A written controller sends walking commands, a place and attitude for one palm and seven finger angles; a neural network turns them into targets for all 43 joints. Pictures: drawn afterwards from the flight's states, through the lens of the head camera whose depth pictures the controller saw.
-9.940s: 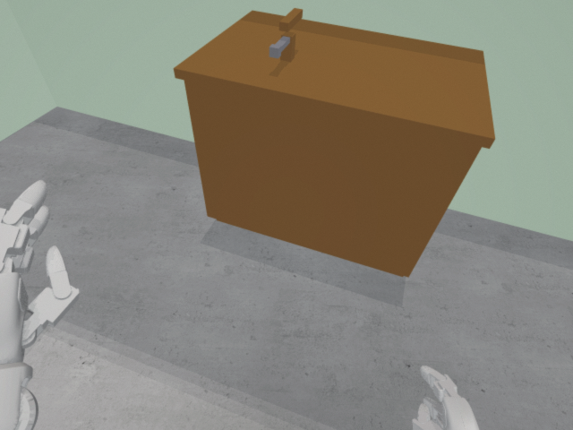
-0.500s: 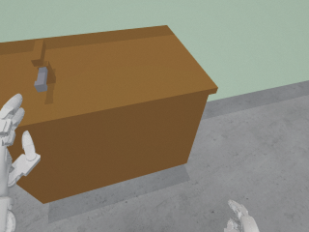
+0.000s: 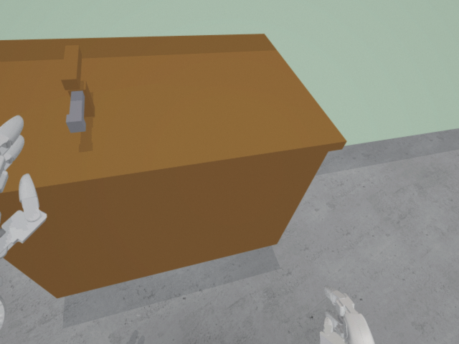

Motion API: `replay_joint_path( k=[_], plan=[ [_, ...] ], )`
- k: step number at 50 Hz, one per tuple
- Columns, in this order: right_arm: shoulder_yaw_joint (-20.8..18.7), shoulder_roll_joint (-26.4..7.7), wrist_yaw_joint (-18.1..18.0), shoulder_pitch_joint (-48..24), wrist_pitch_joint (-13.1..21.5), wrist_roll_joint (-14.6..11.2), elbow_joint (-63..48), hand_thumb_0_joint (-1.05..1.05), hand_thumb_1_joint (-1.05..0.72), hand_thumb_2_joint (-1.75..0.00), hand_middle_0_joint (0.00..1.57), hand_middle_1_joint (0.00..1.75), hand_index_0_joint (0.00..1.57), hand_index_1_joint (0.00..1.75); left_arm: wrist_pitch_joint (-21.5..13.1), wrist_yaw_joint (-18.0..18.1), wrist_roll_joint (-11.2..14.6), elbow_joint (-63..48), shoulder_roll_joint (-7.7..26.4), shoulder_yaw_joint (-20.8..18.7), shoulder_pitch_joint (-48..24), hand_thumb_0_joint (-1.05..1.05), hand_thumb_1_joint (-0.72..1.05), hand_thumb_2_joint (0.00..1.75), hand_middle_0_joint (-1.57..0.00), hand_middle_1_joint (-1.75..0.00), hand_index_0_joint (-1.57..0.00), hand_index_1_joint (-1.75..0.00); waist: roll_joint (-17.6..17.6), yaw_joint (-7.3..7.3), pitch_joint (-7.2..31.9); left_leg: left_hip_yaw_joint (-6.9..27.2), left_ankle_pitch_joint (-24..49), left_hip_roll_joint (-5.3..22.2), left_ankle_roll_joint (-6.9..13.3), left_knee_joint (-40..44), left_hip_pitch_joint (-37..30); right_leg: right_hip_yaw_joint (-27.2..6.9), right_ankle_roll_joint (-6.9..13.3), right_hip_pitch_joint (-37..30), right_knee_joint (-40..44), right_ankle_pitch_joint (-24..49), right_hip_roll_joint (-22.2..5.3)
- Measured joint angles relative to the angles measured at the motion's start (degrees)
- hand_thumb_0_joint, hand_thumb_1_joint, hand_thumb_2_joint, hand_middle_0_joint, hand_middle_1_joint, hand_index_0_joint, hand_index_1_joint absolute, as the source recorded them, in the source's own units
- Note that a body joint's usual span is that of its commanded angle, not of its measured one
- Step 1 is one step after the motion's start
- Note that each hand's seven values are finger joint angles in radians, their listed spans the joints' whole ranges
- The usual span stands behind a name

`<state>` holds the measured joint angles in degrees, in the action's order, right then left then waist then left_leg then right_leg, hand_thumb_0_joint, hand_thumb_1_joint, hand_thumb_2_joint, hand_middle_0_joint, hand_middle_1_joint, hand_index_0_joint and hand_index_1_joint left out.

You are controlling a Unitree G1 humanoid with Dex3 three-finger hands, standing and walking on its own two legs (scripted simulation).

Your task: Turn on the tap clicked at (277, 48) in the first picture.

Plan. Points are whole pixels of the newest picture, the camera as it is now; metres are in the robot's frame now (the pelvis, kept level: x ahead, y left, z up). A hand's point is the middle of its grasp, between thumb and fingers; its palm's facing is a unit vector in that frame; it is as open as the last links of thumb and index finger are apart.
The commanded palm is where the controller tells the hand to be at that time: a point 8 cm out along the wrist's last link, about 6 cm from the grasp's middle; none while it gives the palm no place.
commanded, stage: shuffle to correct the standing spot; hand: left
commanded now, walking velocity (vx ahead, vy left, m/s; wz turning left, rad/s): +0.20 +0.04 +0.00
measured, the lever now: (76, 123) +0.47 +0.36 +0.07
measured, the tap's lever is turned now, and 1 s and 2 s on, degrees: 0 0 0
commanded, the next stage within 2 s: come to a stop and stand still in 1.16 s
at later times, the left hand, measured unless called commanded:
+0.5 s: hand (86, 180) +0.27 +0.23 +0.17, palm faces +0.43 -0.83 -0.36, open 7.5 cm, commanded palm +0.21 +0.26 +0.18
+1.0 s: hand (98, 153) +0.32 +0.24 +0.17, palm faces +0.42 -0.76 -0.49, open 7.4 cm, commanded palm +0.26 +0.27 +0.18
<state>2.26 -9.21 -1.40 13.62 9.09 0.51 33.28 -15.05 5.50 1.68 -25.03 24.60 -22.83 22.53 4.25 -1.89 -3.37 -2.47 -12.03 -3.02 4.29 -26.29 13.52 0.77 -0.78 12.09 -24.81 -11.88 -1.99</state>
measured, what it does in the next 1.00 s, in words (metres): walks ahead: right foot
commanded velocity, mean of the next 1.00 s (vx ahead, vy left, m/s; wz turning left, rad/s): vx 0.18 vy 0.08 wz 0.00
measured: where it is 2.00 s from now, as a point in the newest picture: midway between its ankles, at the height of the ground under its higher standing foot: outside the picture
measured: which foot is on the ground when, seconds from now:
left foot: down 0.00-0.98, up 1.00-1.00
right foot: down 0.00-0.66, up 0.68-0.94, down 0.96-1.00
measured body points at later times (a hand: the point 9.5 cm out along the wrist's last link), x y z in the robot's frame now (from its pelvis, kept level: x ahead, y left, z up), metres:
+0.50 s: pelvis +0.06 -0.02 -0.02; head +0.06 -0.01 +0.43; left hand +0.24 +0.27 +0.19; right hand +0.23 -0.25 -0.09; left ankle +0.03 +0.06 -0.74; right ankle +0.02 -0.15 -0.74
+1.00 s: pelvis +0.12 -0.02 -0.02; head +0.13 -0.03 +0.43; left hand +0.29 +0.27 +0.19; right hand +0.28 -0.23 -0.12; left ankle +0.06 +0.06 -0.72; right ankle +0.19 -0.10 -0.74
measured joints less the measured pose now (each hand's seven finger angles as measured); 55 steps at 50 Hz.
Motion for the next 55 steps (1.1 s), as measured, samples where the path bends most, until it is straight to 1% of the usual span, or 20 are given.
replay_joint_path(
  k=[4,7,10,13,19,25,28,31,33,34,36,38,40,45,47,48,49,51,53,55],
  plan=[
    [0.2,-0.4,0.7,-0.7,0.3,0.4,0.3,0.02,-0.9,-0.9,0.2,0.3,0.21,0.3,0.0,1.1,0.4,0.1,-2.3,-1.0,-2.9,0.01,0.89,0.9,-0.21,-0.3,-0.21,-0.3,-0.7,-1.29,0.7,0.3,-1.0,0.0,0.2,-0.7,0.1,0.3,0.8,-0.4,0.0,-0.7,0.0],
    [0.1,-0.8,1.0,-1.3,-0.2,0.6,0.2,0.02,-0.9,-0.9,0.2,0.3,0.21,0.3,0.6,1.3,0.0,0.1,-5.5,1.5,-3.0,0.01,0.89,0.9,-0.2,-0.3,-0.2,-0.3,-1.7,-1.49,1.9,0.3,-2.2,-0.2,0.5,-1.6,0.0,0.3,1.5,-0.4,-1.0,-2.0,0.0],
    [0.1,-0.8,0.8,-1.9,-1.2,0.6,0.0,0.01,-0.9,-0.9,0.2,0.3,0.21,0.3,1.6,1.0,-0.5,0.9,-6.8,3.8,-1.9,0.01,0.89,0.9,-0.2,-0.3,-0.2,-0.3,-2.5,-0.99,2.7,0.3,-3.6,-0.1,0.4,-3.0,-0.1,0.3,1.2,-0.6,-2.1,-3.3,0.0],
    [0.3,-0.6,0.4,-2.3,-2.2,0.5,-0.4,0.01,-0.9,-0.9,0.2,0.3,0.21,0.3,2.5,0.7,-0.6,1.6,-6.0,4.3,-1.1,0.01,0.89,0.9,-0.2,-0.3,-0.2,-0.3,-2.8,-0.21,2.9,0.6,-5.3,0.3,0.1,-4.9,0.0,0.5,0.4,-0.8,-3.5,-4.6,0.3],
    [0.0,-1.2,0.0,-2.1,-3.2,-0.2,-1.3,0.01,-0.9,-0.9,0.2,0.3,0.21,0.3,3.0,0.9,0.4,0.0,-3.6,1.6,-0.9,0.01,0.89,0.9,-0.21,-0.3,-0.21,-0.3,-3.2,0.63,2.4,0.9,-8.5,1.2,-0.8,-8.6,0.2,0.8,-0.1,-0.7,-6.9,-7.6,1.1],
    [-1.3,-3.1,0.1,-1.1,-4.2,-0.7,-0.9,0.01,-0.9,-0.9,0.2,0.3,0.21,0.3,1.6,1.2,0.7,-1.7,-3.8,1.3,0.2,0.01,0.89,0.9,-0.21,-0.3,-0.21,-0.3,-4.6,1.21,2.9,1.4,-11.1,2.1,-1.5,-13.1,1.7,1.4,0.3,-0.2,-9.6,-10.2,1.9],
    [-2.1,-3.9,-0.1,-0.4,-5.1,-1.0,0.1,0.01,-0.9,-0.9,0.2,0.3,0.21,0.3,1.2,1.3,0.5,-0.9,-3.9,2.0,0.4,0.01,0.89,0.9,-0.21,-0.3,-0.21,-0.3,-4.1,1.45,2.6,0.4,-10.2,2.2,-2.3,-17.9,3.5,1.7,0.3,-0.8,-10.6,-11.5,1.4],
    [-2.5,-4.5,-0.3,0.4,-5.8,-1.1,0.6,0.01,-0.9,-0.9,0.2,0.3,0.21,0.3,1.3,1.7,0.5,-1.1,-4.1,1.7,0.6,0.01,0.88,0.9,-0.21,-0.3,-0.21,-0.3,-3.1,1.37,1.9,-0.7,-10.6,2.5,-1.7,-14.3,3.0,1.9,-0.2,-1.4,-11.9,-12.9,0.6],
    [-2.7,-4.1,-0.5,0.0,-5.9,-1.1,0.9,0.02,-0.9,-0.9,0.2,0.3,0.21,0.3,1.5,2.0,0.7,-1.4,-4.2,0.6,1.0,0.01,0.88,0.9,-0.21,-0.3,-0.21,-0.3,-1.5,1.04,0.8,-2.3,-11.1,1.4,-0.5,-13.3,1.7,0.6,0.0,0.5,-16.9,-13.3,-0.7],
    [-2.8,-3.7,-0.5,-0.4,-5.7,-0.9,0.9,0.02,-0.9,-0.9,0.2,0.3,0.21,0.3,1.7,2.1,0.9,-1.4,-4.4,0.1,1.1,0.01,0.88,0.9,-0.21,-0.3,-0.21,-0.3,-1.3,0.97,0.2,-2.9,-11.2,1.3,-0.1,-12.9,1.1,-0.2,0.3,2.6,-22.1,-14.4,-0.5],
    [-3.0,-2.6,-0.4,-0.7,-4.9,-0.2,0.8,0.02,-0.9,-0.9,0.2,0.3,0.2,0.3,2.3,2.3,0.6,-1.1,-4.6,-0.1,1.0,0.01,0.89,0.9,-0.21,-0.3,-0.21,-0.3,-1.8,1.73,-0.8,-2.9,-10.4,1.3,0.2,-11.0,-0.7,-0.6,1.0,7.2,-33.5,-16.5,0.7],
    [-2.8,-1.4,0.1,-0.3,-4.1,-0.1,0.7,0.02,-0.9,-0.9,0.2,0.3,0.2,0.3,2.8,2.1,0.4,-1.6,-4.3,0.4,0.5,0.01,0.89,0.9,-0.21,-0.3,-0.21,-0.3,-2.4,2.47,-1.0,-2.0,-9.0,1.3,0.2,-7.9,-2.3,0.5,1.2,11.4,-39.4,-15.7,1.4],
    [-2.3,-0.5,0.5,0.2,-3.4,-0.4,0.5,0.02,-0.9,-0.9,0.2,0.3,0.2,0.3,2.8,1.8,0.2,-3.0,-3.9,0.8,0.7,0.01,0.89,0.9,-0.21,-0.3,-0.21,-0.3,-2.8,2.62,-1.0,-1.6,-7.6,1.5,0.1,-4.9,-3.9,2.2,1.2,14.3,-38.0,-12.7,1.1],
    [-1.0,-0.2,0.5,1.2,-3.0,-0.6,-0.5,0.01,-0.9,-0.9,0.2,0.3,0.21,0.3,1.3,1.2,0.1,-4.8,-2.2,0.3,4.5,0.01,0.89,0.9,-0.21,-0.3,-0.21,-0.3,-4.4,2.45,-0.6,-1.8,-7.5,1.5,-0.7,-2.1,-6.1,6.2,1.0,14.0,-20.3,-4.5,0.2],
    [-0.9,-0.6,0.1,1.6,-3.3,-0.7,-0.8,0.01,-0.9,-0.9,0.2,0.3,0.21,0.3,1.4,1.0,0.2,-3.8,-1.0,-0.3,5.5,0.01,0.89,0.9,-0.21,-0.3,-0.21,-0.3,-5.4,2.36,-0.1,-1.5,-9.8,1.6,-1.1,-5.3,-5.5,7.9,1.1,10.4,-12.0,-1.3,0.8],
    [-0.9,-0.8,-0.1,1.9,-3.4,-0.7,-0.9,0.01,-0.9,-0.9,0.2,0.3,0.21,0.3,1.6,1.0,0.2,-3.4,0.0,-0.7,5.5,0.01,0.89,0.9,-0.21,-0.3,-0.21,-0.3,-5.5,2.45,0.3,-1.3,-11.8,1.5,-1.2,-9.0,-4.1,8.2,1.9,8.2,-8.3,0.1,0.8],
    [-1.2,-1.4,-0.2,1.4,-3.7,-0.7,-0.4,0.01,-0.9,-0.9,0.2,0.3,0.21,0.3,1.7,0.9,0.0,-2.4,0.1,-0.6,4.5,0.01,0.89,0.9,-0.21,-0.3,-0.21,-0.3,-6.4,2.19,0.2,-1.0,-13.2,2.2,-1.2,-15.0,-1.5,8.9,3.5,8.3,-9.0,0.8,1.2],
    [-1.8,-2.5,-0.2,-0.6,-4.9,-0.4,1.7,0.01,-0.9,-0.9,0.2,0.3,0.21,0.3,1.9,0.6,0.0,-0.4,-1.4,-0.1,1.6,0.01,0.89,0.9,-0.21,-0.3,-0.21,-0.3,-7.4,1.52,-0.5,1.1,-14.6,2.4,-2.0,-30.1,5.1,9.9,5.1,8.6,-12.0,-1.4,1.5],
    [-2.4,-3.3,0.2,-1.8,-5.7,-0.2,3.1,0.02,-0.9,-0.9,0.2,0.3,0.21,0.3,2.0,0.4,0.2,1.1,-3.5,0.4,0.0,0.01,0.88,0.9,-0.21,-0.3,-0.21,-0.3,-6.4,0.36,-0.6,1.8,-13.5,2.5,-3.0,-39.9,10.7,9.5,5.4,8.1,-12.1,-2.6,1.1],
    [-2.5,-3.8,0.6,-2.3,-6.2,-0.2,3.2,0.02,-0.9,-0.9,0.2,0.3,0.21,0.3,2.4,0.4,0.1,0.9,-5.3,0.8,0.1,0.01,0.88,0.9,-0.21,-0.3,-0.21,-0.3,-5.0,-0.24,-0.7,2.0,-11.0,3.9,-3.6,-42.8,14.5,8.8,5.0,7.2,-10.6,-2.1,0.7]
  ],
)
